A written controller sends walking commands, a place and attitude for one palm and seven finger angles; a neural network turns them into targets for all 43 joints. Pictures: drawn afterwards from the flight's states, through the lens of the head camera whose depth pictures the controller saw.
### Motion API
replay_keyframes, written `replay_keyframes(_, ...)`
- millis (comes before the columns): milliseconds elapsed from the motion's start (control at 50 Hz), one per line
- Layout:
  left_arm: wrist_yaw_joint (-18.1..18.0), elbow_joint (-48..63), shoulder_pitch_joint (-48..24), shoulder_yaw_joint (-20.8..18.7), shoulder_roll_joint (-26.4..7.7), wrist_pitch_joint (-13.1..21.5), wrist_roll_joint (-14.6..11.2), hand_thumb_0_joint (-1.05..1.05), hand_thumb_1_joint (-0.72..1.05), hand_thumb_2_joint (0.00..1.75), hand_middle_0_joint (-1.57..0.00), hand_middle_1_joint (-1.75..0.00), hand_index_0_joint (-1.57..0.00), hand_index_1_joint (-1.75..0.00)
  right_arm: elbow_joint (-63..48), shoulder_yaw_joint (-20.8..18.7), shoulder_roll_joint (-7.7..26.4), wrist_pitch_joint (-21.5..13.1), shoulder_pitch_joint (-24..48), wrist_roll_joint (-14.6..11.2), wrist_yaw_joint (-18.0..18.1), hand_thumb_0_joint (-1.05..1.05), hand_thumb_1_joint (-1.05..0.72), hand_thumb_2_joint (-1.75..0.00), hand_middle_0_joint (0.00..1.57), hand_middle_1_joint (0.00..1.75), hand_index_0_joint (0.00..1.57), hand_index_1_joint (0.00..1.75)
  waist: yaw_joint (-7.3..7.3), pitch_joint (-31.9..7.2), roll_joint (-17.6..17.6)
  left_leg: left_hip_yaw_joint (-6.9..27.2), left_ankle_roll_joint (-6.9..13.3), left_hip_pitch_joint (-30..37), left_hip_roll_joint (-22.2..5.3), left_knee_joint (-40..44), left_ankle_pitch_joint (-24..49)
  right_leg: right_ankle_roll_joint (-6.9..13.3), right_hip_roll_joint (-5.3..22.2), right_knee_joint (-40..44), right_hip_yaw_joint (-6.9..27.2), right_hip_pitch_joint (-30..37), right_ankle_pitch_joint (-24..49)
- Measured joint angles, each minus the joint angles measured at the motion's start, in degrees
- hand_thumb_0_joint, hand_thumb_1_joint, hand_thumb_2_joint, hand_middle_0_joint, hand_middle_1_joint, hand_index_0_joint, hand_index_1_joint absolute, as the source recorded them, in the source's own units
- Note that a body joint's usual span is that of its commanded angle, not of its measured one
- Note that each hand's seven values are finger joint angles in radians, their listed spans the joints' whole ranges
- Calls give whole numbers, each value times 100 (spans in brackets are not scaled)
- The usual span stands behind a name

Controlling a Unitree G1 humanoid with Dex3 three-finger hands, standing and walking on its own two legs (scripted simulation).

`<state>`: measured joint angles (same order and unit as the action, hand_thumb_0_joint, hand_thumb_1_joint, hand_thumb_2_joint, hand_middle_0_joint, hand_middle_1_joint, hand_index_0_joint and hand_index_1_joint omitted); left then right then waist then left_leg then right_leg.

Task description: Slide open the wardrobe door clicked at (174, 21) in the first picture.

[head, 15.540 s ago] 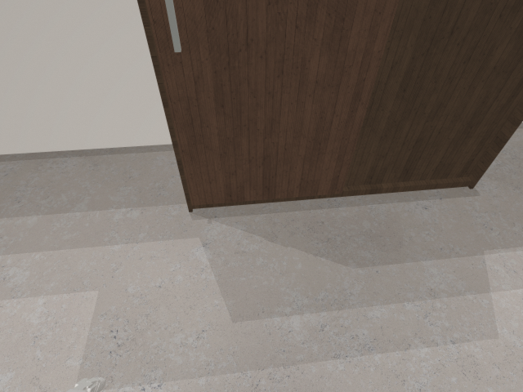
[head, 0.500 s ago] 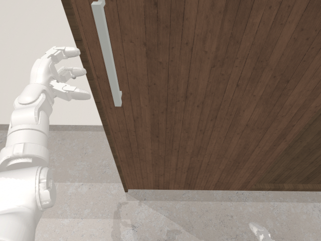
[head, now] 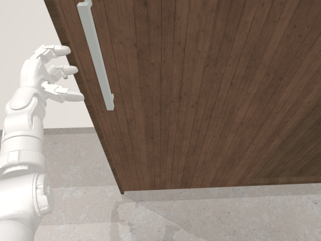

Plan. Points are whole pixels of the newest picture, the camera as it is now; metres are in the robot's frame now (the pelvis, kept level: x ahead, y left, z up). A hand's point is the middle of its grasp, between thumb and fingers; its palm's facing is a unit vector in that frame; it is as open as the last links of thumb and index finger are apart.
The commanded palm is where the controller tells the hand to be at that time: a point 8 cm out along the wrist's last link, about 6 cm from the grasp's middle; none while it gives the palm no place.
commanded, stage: move the hooked fingers beside the handle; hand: left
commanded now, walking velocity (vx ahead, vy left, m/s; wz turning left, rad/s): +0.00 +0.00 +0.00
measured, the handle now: (101, 63) +0.50 +0.16 +0.20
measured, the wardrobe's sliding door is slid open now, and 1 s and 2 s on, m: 0.00 0.00 0.00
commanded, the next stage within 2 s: none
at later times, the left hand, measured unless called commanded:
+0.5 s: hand (70, 77) +0.44 +0.22 +0.20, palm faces +0.09 -1.00 +0.01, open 13.9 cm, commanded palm +0.41 +0.27 +0.20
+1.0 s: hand (74, 73) +0.45 +0.21 +0.21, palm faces +0.07 -1.00 +0.00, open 14.0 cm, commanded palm +0.42 +0.26 +0.20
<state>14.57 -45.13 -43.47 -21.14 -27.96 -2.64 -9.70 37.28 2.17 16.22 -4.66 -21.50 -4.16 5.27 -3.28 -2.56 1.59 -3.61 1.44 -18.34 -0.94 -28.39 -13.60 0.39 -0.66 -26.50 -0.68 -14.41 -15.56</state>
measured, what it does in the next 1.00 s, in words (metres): stands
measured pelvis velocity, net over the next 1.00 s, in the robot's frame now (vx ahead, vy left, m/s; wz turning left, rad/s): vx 0.00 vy -0.01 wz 0.02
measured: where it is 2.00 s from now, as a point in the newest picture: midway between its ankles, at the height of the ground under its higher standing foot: outside the picture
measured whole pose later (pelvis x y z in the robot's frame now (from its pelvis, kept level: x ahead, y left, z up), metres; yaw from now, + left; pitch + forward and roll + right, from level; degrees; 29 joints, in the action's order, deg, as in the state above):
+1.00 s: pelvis +0.00 -0.01 +0.00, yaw +1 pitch +4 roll -1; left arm 14.3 -48.0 -47.1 -19.4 -27.2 -2.4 -9.9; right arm 37.4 2.5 16.3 -3.7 -19.1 -4.3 5.9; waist -3.2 -2.5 1.6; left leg -2.3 0.7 -19.2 -1.2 -29.0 -13.8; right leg 1.2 -1.0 -27.4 -1.9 -15.0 -16.3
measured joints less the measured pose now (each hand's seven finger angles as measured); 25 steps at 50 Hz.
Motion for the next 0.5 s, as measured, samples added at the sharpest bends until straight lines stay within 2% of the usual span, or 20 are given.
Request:
replay_keyframes(100,173,-84,-127,143,-22,-303,-143,-1,-50,30,-30,-120,-30,-120,5,27,7,35,194,-42,32,1,-90,-90,20,30,21,30,99,-51,3,81,-6,11,15,-23,-12,8,9,9,-82,57,-27)
replay_keyframes(160,170,-270,-248,255,-53,-473,-109,-1,-50,30,-30,-120,-30,-120,-45,35,20,42,336,-51,45,1,-90,-90,20,30,21,30,116,-48,-1,138,-14,-52,29,-60,-8,16,20,-30,-139,14,-46)
replay_keyframes(220,73,-146,-234,389,30,-437,-72,-1,-50,30,-30,-120,-30,-120,-112,12,44,12,436,-37,47,1,-90,-90,20,30,21,30,144,1,24,182,-20,-98,40,-89,0,23,28,-53,-184,-11,-53)
replay_keyframes(300,33,85,-210,424,233,-243,-156,-1,-50,30,-30,-120,-30,-120,-91,29,36,-11,519,-13,44,1,-91,-90,20,30,21,30,178,13,24,201,-28,-63,50,-72,5,30,36,-55,-202,20,-64)
replay_keyframes(380,40,-94,-380,379,272,-257,-169,-1,-50,30,-30,-120,-30,-120,-52,84,-24,30,547,-24,36,1,-90,-90,20,30,21,30,153,-56,-11,193,-45,-15,36,-63,-13,46,23,-69,-192,52,-91)
replay_keyframes(500,-26,-656,-484,208,-37,-430,21,-1,-50,30,-31,-120,-31,-120,-150,108,-35,165,464,-18,32,1,-90,-90,20,30,21,30,36,-58,26,154,-64,-73,3,-64,-12,66,-7,-106,-150,-43,-92)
